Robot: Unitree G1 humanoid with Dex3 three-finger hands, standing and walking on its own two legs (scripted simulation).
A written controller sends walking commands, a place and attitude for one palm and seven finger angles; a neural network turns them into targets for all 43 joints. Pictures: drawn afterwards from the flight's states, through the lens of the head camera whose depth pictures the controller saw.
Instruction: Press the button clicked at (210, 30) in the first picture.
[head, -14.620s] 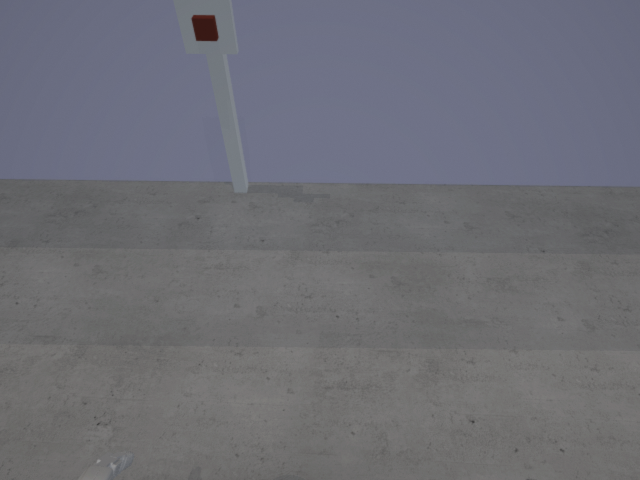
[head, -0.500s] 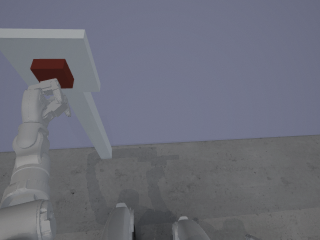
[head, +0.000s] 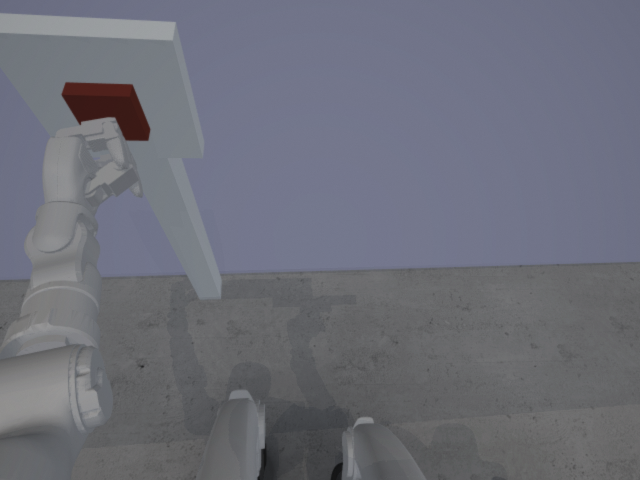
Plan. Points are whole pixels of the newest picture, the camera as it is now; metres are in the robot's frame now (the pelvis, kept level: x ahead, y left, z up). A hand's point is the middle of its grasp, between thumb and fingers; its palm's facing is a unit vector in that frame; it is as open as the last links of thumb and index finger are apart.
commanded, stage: press the button with the knuckle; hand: left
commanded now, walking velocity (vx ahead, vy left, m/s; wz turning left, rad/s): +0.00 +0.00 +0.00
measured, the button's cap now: (111, 107) +0.53 +0.25 +0.10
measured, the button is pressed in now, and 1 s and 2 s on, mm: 11 0 0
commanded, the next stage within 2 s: hold the button down briefly in 0.02 s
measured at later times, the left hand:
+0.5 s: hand (128, 166) +0.47 +0.24 +0.06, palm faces +0.08 -1.00 -0.03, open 2.7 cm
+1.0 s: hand (139, 190) +0.44 +0.22 +0.06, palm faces +0.07 -1.00 -0.02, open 3.1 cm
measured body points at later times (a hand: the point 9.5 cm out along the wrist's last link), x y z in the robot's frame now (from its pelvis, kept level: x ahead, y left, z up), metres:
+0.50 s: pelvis -0.02 +0.00 -0.01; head +0.10 +0.04 +0.42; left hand +0.46 +0.29 +0.06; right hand +0.01 -0.28 -0.12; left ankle +0.09 +0.11 -0.63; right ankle -0.01 -0.12 -0.63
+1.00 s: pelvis +0.01 +0.00 +0.01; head +0.11 +0.03 +0.45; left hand +0.43 +0.27 +0.06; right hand +0.08 -0.26 -0.10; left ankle +0.09 +0.11 -0.63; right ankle -0.01 -0.12 -0.63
